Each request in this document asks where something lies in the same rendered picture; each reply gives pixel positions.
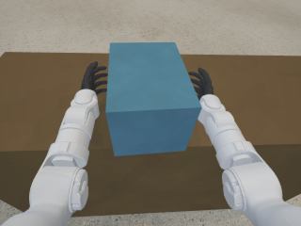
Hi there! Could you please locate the right robot hand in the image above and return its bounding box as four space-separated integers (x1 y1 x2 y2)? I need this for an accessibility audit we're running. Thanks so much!
188 67 214 101

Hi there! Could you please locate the carton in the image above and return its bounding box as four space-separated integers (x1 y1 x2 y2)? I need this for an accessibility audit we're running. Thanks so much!
105 42 202 156

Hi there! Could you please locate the pedestal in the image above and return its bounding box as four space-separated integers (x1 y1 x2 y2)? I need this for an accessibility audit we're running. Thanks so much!
0 52 301 218

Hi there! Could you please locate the robot right upper arm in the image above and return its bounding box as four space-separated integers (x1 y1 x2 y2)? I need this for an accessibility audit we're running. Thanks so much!
222 162 301 226

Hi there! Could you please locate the left robot hand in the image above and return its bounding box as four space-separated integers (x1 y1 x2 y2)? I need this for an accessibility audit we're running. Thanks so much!
81 61 108 95

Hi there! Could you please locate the left robot forearm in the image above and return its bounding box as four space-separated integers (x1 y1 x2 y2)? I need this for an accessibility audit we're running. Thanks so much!
29 89 100 205

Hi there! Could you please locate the right robot forearm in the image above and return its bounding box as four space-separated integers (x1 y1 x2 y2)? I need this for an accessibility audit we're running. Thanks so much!
198 94 283 197

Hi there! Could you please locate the robot left upper arm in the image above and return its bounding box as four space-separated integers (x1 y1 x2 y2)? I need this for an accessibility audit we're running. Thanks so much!
1 166 88 226

